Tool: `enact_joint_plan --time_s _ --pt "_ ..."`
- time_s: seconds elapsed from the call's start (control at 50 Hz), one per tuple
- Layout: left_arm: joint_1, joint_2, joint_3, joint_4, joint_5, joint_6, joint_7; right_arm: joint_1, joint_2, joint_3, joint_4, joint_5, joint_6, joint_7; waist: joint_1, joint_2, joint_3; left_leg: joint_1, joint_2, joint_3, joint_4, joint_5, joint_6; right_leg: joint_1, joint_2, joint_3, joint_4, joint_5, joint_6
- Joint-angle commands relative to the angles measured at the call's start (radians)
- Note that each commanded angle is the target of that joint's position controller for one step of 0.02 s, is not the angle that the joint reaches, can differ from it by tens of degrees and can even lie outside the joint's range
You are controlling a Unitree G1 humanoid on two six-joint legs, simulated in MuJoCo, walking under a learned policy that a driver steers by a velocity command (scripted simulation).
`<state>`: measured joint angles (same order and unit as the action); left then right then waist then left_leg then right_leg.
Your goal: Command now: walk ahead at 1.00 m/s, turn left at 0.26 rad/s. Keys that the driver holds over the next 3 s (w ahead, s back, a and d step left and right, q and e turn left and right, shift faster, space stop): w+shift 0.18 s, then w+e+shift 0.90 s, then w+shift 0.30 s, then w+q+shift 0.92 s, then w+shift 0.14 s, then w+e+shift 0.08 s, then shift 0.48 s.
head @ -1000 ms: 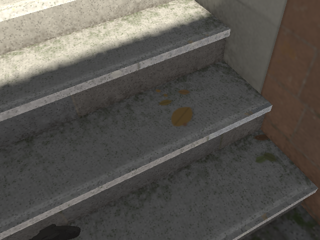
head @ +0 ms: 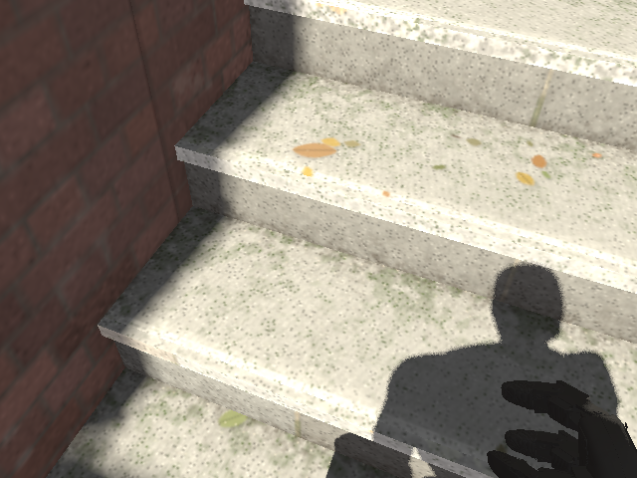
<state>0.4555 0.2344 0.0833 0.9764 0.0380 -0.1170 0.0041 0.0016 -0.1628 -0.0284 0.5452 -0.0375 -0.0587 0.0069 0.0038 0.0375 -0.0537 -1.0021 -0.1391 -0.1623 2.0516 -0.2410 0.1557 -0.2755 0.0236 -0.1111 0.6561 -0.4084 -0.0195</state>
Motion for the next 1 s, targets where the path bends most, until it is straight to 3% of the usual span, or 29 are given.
enact_joint_plan --time_s 0.02,0.1,0.14,0.18,0.2,0.22,0.24,0.3,0.38,0.44,0.48,0.52,0.58,0.6,0.62,0.64,0.66,0.68,0.7,0.74,0.78,0.84,0.88,0.9,0.92,0.94,0.96,0.98,1.0 --pt "-0.04 -0.026 -0.042 -0.027 0.008 -0.068 -0.013 -0.136 0.077 0.044 -0.131 0.014 0.029 -0.026 -0.03 -0.036 0.197 -0.193 0.005 0.076 0.06 -0.136 -0.014 -0.118 -0.251 0.249 -0.518 0.397 -0.164" --pt "0.14 0.001 -0.054 0.068 -0.052 -0.051 0.009 -0.319 0.065 0.081 -0.243 0.004 0.018 -0.02 -0.007 -0.055 0.211 -0.248 0.141 0.234 -0.341 -0.363 0.024 0.118 -0.201 0.075 -0.702 0.478 -0.15" --pt "0.14 0.046 -0.061 0.005 -0.098 -0.039 0.037 -0.233 0.038 0.077 -0.175 0.049 0.024 0.026 0.002 0.055 -0.097 0.653 0.012 0.484 -0.768 -0.193 -0.036 -0.119 -0.146 0.033 -0.662 1.34 -0.212" --pt "0.059 0.38 0.021 -0.045 -0.085 -0.081 0.014 0.269 -0.065 0.013 -0.098 0.039 0.05 -0.011 -0.264 -0.282 -0.37 0.908 -0.03 0.346 -0.926 -0.257 -0.035 0.172 -0.33 0.078 -0.176 2.22 -0.222" --pt "0.014 0.356 0.042 -0.091 -0.087 -0.093 0.001 0.356 -0.174 -0.031 -0.058 0.0 0.054 -0.021 -0.299 -0.286 -0.443 1.0 0.026 0.096 -1.014 -0.326 0.017 0.127 -0.309 0.161 0.148 2.095 -0.178" --pt "-0.052 0.206 0.026 -0.176 -0.094 -0.103 -0.047 0.387 -0.284 -0.068 -0.005 -0.038 0.034 -0.034 -0.255 0.072 -0.428 1.088 0.24 -0.417 -1.381 -0.475 0.142 -0.21 -0.069 0.232 0.566 1.233 -0.129" --pt "-0.139 0.143 0.033 -0.22 -0.05 -0.109 -0.057 0.433 -0.276 -0.085 0.038 -0.031 0.03 -0.034 -0.258 0.199 -0.441 1.109 0.397 -0.82 -1.723 -0.401 0.137 -0.411 0.109 0.316 1.079 0.364 -0.112" --pt "-0.263 -0.141 -0.064 -0.372 0.019 -0.057 -0.016 0.242 -0.067 -0.039 0.214 0.013 -0.039 -0.009 -0.014 -0.099 -0.021 0.723 0.404 -0.436 -1.666 -0.215 0.094 -0.73 -0.028 0.287 1.498 0.353 -0.112" --pt "-0.367 -0.168 -0.085 -0.439 -0.026 0.034 -0.024 0.389 0.067 -0.009 0.384 -0.024 -0.11 -0.018 0.009 -0.049 0.104 0.877 0.401 -0.082 -1.759 0.074 0.047 -1.02 -0.04 0.346 1.601 0.014 -0.173" --pt "-0.564 -0.228 -0.112 -0.51 -0.028 0.07 0.022 0.477 0.003 -0.002 0.468 -0.031 -0.137 -0.004 0.016 -0.028 0.163 0.852 0.428 0.107 -1.885 0.244 -0.007 -1.186 0.009 0.219 1.761 -0.129 -0.185" --pt "-0.734 -0.233 -0.148 -0.59 -0.035 0.07 0.033 0.451 -0.029 0.016 0.482 0.002 -0.128 0.002 0.055 -0.125 0.232 0.711 0.348 0.289 -2.015 0.276 -0.094 -1.111 -0.016 0.121 1.369 -0.11 -0.181" --pt "-0.559 -0.113 -0.136 -0.511 -0.058 0.096 -0.01 0.367 -0.097 0.036 0.417 0.083 -0.119 -0.048 0.118 -0.151 0.057 0.382 0.266 0.449 -2.091 1.036 -0.057 -0.291 0.039 -0.157 0.92 0.091 -0.136" --pt "-0.223 -0.016 -0.088 -0.432 -0.015 0.129 0.007 0.351 -0.453 -0.058 0.332 0.106 -0.135 -0.052 0.261 0.135 -0.286 0.833 0.405 0.383 -1.51 2.083 -0.024 -0.022 0.089 -0.136 0.716 -0.031 -0.145" --pt "-0.115 0.048 -0.064 -0.416 -0.012 0.104 0.001 0.289 -0.448 -0.074 0.259 0.089 -0.119 -0.02 0.295 0.17 -0.34 0.857 0.403 0.34 -1.183 2.051 -0.002 0.076 0.126 -0.034 0.492 -0.153 -0.165" --pt "-0.148 0.129 -0.013 -0.399 -0.024 0.074 -0.023 0.247 -0.338 -0.072 0.203 0.054 -0.118 0.013 0.256 0.032 -0.288 0.694 0.264 0.285 -0.715 1.09 -0.03 0.179 0.106 0.226 0.092 -0.012 -0.224" --pt "-0.245 0.247 0.046 -0.353 -0.036 0.083 -0.02 0.227 -0.152 -0.034 0.07 -0.001 -0.126 0.03 0.108 -0.303 -0.188 0.204 0.064 0.203 -0.203 0.226 -0.112 0.299 -0.091 0.711 -0.088 0.553 -0.322" --pt "-0.265 0.225 0.044 -0.376 -0.034 0.104 0.001 0.278 -0.111 -0.017 0.005 -0.039 -0.131 0.036 0.055 -0.108 -0.299 0.081 0.086 0.054 0.063 0.211 -0.106 0.326 -0.155 0.92 -0.196 0.292 -0.396" --pt "-0.259 0.191 0.04 -0.348 -0.034 0.093 0.006 0.245 -0.067 -0.007 -0.032 -0.035 -0.121 0.025 0.035 -0.009 -0.195 0.004 0.087 0.049 0.175 0.159 -0.112 0.216 -0.162 0.974 -0.265 0.017 -0.404" --pt "-0.232 0.144 0.028 -0.306 -0.013 0.085 0.001 0.185 -0.031 0.005 -0.078 -0.027 -0.12 0.008 0.009 0.055 -0.003 -0.131 0.082 0.058 0.253 0.055 -0.117 0.092 -0.159 0.942 -0.308 0.016 -0.37" --pt "-0.151 0.108 0.011 -0.21 0.011 0.055 -0.016 0.097 0.066 0.064 -0.148 -0.039 -0.072 -0.036 -0.037 0.062 0.129 -0.326 0.116 0.092 0.41 -0.12 -0.076 0.023 -0.105 0.699 -0.281 0.196 -0.271" --pt "-0.222 0.082 -0.01 -0.187 -0.002 0.036 -0.032 0.033 0.046 0.082 -0.197 -0.016 -0.03 -0.054 -0.117 0.066 0.231 -0.161 0.169 0.137 0.0 -0.215 -0.086 -0.29 -0.018 0.456 -0.368 0.23 -0.153" --pt "-0.056 0.097 -0.006 -0.089 -0.017 0.013 -0.014 -0.205 0.061 0.109 -0.321 -0.043 -0.013 -0.082 -0.047 -0.085 0.173 -0.231 0.203 0.174 -0.042 -0.448 -0.08 -0.205 -0.017 0.411 -0.49 0.461 -0.221" --pt "-0.192 0.144 0.013 -0.177 -0.068 0.027 0.024 -0.052 -0.052 0.081 -0.248 -0.004 -0.032 -0.061 -0.1 0.049 0.015 0.649 0.124 0.339 -0.744 -0.257 -0.109 -0.502 0.046 0.329 -0.557 1.227 -0.244" --pt "-0.16 0.209 0.035 -0.184 -0.079 0.005 0.027 0.079 -0.07 0.053 -0.21 0.036 -0.033 -0.075 -0.158 -0.024 -0.185 0.97 0.078 0.298 -0.794 -0.116 -0.119 -0.471 0.005 0.41 -0.401 1.594 -0.254" --pt "-0.256 0.311 0.07 -0.22 -0.062 -0.021 0.007 0.287 -0.14 0.017 -0.137 0.034 -0.012 -0.093 -0.28 -0.1 -0.41 1.107 0.086 0.219 -0.822 -0.102 -0.113 -0.313 -0.044 0.451 -0.173 1.945 -0.24" --pt "-0.362 0.31 0.091 -0.265 -0.054 -0.057 -0.016 0.568 -0.199 -0.022 -0.04 0.023 -0.013 -0.094 -0.411 -0.137 -0.5 1.163 0.092 0.172 -1.083 -0.119 -0.1 -0.166 -0.044 0.433 0.187 1.98 -0.199" --pt "-0.378 0.108 0.048 -0.306 -0.018 -0.091 -0.044 0.542 -0.295 -0.049 0.019 -0.005 -0.045 -0.071 -0.31 0.288 -0.484 1.262 0.325 -0.155 -1.32 0.052 0.023 -0.29 0.191 0.341 0.781 0.466 -0.095" --pt "-0.28 0.045 0.025 -0.366 -0.002 -0.078 -0.039 0.358 -0.29 -0.06 -0.013 -0.024 -0.049 -0.072 -0.158 0.379 -0.519 1.207 0.54 -0.673 -1.612 0.134 0.051 -0.509 0.197 0.37 1.169 0.254 -0.066" --pt "-0.304 0.064 0.029 -0.396 0.02 -0.049 -0.031 0.226 -0.227 -0.058 -0.005 -0.012 -0.056 -0.066 -0.076 0.227 -0.387 1.114 0.549 -0.673 -1.617 -0.138 0.092 -0.61 0.13 0.287 1.368 0.303 -0.073"
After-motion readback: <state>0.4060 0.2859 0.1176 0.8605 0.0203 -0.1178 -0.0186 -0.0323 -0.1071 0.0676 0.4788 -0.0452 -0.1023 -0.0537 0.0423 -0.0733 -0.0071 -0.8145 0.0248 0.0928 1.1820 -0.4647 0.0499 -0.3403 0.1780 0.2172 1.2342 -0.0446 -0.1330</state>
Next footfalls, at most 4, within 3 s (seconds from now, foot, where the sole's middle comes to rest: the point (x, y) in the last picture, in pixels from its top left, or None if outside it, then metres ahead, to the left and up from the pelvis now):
0.18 left None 0.33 0.09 -0.58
0.62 right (401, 340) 0.64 -0.11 -0.41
0.94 left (385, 130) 1.01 -0.09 -0.24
1.38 right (579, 14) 1.15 -0.46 -0.06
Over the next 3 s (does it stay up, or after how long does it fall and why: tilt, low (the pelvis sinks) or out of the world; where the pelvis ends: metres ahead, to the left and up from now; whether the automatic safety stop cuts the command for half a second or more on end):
stays up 2.36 -0.79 1.04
